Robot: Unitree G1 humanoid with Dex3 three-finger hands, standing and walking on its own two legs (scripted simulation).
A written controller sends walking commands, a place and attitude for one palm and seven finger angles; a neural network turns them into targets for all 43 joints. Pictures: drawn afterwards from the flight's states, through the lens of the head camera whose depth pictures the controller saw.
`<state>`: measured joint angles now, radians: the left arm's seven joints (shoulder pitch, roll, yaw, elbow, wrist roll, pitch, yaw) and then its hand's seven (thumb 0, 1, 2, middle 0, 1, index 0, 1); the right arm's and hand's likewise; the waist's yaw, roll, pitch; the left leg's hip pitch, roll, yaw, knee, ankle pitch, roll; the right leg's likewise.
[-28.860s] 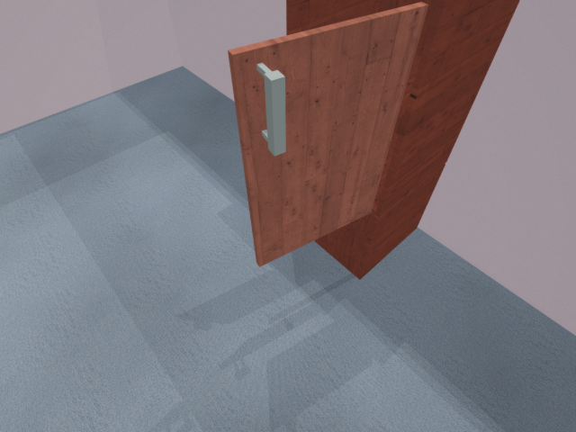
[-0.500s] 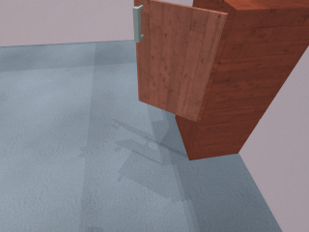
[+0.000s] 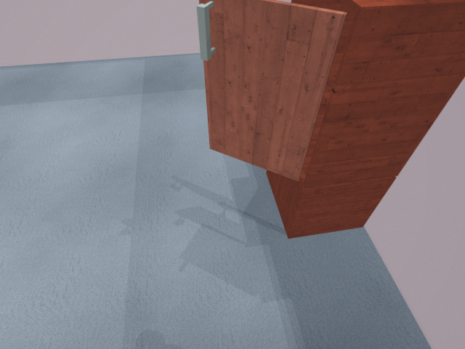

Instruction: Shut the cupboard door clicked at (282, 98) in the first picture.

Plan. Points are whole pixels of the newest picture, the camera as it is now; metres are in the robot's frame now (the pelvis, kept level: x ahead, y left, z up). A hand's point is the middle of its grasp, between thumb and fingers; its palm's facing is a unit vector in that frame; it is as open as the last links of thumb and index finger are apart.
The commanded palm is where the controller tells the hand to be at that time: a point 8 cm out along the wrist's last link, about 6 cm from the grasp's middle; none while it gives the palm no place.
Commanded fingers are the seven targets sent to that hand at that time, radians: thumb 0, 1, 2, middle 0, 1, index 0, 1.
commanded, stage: look to check the result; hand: left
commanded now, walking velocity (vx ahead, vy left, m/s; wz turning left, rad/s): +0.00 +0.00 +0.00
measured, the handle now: (208, 31) +0.89 +0.11 +0.15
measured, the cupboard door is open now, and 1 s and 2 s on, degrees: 53 53 53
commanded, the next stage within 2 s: walk to a spot facing it in 0.06 s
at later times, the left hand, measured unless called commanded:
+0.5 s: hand out of the picture +0.02 +0.20 -0.20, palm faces +0.18 -0.96 -0.20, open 7.4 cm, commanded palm none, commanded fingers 0.00 0.90 0.90 -0.20 -0.30 -0.20 -0.30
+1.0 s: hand out of the picture +0.02 +0.24 -0.16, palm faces +0.42 -0.87 -0.26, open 7.4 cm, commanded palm none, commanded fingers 0.00 0.90 0.90 -0.20 -0.30 -0.20 -0.30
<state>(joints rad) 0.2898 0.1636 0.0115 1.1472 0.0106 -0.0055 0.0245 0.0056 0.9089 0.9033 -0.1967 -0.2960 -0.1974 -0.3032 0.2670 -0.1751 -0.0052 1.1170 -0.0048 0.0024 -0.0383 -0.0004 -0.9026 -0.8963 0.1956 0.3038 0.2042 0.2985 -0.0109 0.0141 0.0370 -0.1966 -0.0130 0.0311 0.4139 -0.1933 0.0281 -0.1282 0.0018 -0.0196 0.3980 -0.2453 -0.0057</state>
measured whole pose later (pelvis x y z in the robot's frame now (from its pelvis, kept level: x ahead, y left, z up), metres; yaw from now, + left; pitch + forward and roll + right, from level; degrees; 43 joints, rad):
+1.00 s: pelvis +0.00 +0.00 +0.00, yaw +27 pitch +2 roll -2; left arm 0.10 0.24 0.07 0.90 0.02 0.05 0.02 0.01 0.91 0.90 -0.20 -0.30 -0.20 -0.30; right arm 0.24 -0.22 -0.07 0.94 -0.03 0.05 -0.02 0.00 -0.90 -0.90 0.20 0.30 0.21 0.30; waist -0.05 0.03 0.08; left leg -0.33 -0.10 -0.19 0.44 -0.13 0.05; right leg -0.40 0.00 0.04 0.80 -0.39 0.07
